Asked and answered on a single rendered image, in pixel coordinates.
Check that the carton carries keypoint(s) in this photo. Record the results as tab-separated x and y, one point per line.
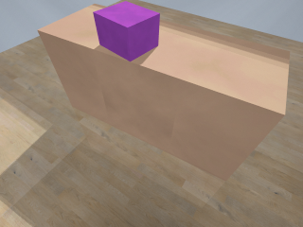
127	29

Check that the pedestal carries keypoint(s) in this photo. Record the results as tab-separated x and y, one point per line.
202	97

